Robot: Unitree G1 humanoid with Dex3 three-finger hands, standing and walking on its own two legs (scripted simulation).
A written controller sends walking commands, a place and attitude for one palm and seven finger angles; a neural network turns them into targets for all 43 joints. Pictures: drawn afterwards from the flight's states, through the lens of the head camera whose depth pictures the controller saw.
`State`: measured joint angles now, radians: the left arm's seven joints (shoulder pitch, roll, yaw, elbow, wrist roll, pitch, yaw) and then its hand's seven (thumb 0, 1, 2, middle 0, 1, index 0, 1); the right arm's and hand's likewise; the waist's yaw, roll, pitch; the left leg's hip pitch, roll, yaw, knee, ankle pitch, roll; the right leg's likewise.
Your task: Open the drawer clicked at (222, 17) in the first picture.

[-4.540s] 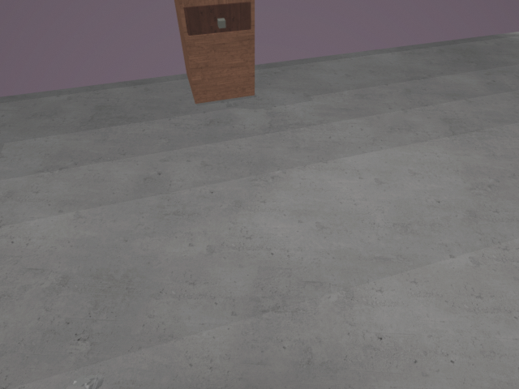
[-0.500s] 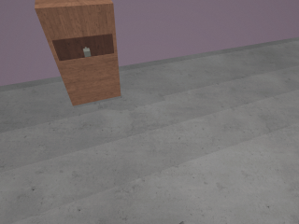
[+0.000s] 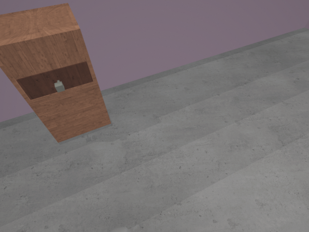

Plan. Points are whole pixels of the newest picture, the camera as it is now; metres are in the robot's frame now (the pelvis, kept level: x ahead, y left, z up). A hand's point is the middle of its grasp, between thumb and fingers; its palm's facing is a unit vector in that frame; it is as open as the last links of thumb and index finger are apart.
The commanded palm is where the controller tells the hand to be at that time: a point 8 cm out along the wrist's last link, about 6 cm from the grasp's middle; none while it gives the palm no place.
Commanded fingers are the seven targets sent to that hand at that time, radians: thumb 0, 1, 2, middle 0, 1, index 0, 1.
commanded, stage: walk to a spot facing it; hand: left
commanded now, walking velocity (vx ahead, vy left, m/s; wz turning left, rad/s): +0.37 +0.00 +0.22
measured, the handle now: (59, 84) +0.92 +0.60 -0.23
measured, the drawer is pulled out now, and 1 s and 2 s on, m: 0.00 0.00 0.00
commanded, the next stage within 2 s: turn to face it in 0.42 s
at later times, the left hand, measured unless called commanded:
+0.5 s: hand out of the picture +0.16 +0.24 -0.18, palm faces +0.13 -0.98 -0.15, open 7.4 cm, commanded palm none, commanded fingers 0.00 0.90 0.90 -0.20 -0.30 -0.20 -0.30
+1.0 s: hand (97, 160) +0.39 +0.23 -0.15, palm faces +0.23 -0.95 -0.23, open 7.2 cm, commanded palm none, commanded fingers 0.00 0.90 0.90 -0.20 -0.30 -0.20 -0.30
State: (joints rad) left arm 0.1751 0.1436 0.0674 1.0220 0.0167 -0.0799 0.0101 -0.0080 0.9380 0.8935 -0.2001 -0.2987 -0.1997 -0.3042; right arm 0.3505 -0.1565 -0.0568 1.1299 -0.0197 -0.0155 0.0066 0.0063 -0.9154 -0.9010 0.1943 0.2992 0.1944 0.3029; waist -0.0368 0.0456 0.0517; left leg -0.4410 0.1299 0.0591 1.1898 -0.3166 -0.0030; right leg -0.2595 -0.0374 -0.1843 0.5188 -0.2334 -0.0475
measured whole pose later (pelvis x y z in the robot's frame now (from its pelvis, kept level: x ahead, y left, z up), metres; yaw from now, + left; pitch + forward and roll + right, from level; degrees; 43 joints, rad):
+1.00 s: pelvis +0.32 +0.04 +0.00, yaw +13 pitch -1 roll +1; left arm 0.14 0.14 0.05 0.96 0.03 -0.02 0.03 -0.01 0.93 0.89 -0.20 -0.30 -0.20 -0.30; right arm 0.25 -0.18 -0.07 1.04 -0.01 0.05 0.01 0.00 -0.92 -0.90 0.19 0.30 0.19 0.30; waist -0.04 0.02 0.07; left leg -0.45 0.07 0.07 1.06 -0.46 -0.06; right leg -0.26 -0.13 -0.25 0.54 -0.24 -0.01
